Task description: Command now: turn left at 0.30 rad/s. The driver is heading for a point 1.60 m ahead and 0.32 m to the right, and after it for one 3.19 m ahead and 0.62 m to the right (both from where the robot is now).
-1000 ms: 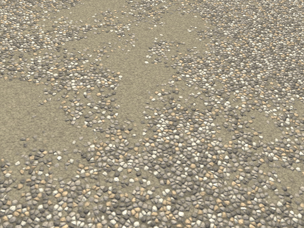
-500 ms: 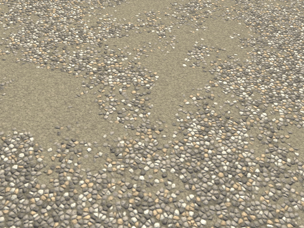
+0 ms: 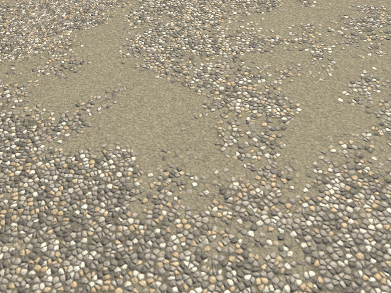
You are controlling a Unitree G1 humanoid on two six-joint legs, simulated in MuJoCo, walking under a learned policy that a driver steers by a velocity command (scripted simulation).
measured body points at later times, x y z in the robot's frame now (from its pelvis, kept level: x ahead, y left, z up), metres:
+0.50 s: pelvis -0.01 +0.02 -0.01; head +0.02 +0.01 +0.44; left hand +0.14 +0.30 -0.11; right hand +0.11 -0.27 -0.11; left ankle -0.02 +0.15 -0.74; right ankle -0.03 -0.09 -0.70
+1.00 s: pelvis -0.01 -0.03 +0.00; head +0.02 -0.07 +0.45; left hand +0.24 +0.19 -0.07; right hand +0.04 -0.35 -0.11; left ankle +0.07 +0.13 -0.69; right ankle -0.02 -0.10 -0.74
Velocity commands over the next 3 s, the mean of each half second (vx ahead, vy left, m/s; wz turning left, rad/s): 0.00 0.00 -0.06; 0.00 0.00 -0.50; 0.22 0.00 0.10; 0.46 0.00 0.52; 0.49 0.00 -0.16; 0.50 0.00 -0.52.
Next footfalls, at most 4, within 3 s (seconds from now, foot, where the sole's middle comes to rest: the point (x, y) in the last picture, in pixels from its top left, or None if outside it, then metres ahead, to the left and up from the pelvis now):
0.20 left None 0.02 0.15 -0.78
0.60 right None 0.02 -0.11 -0.78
1.16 left None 0.10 0.09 -0.78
1.50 right None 0.13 -0.20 -0.78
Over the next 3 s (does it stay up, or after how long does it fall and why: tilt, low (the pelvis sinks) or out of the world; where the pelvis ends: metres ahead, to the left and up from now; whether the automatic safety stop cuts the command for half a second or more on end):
stays up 0.90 -0.13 -0.01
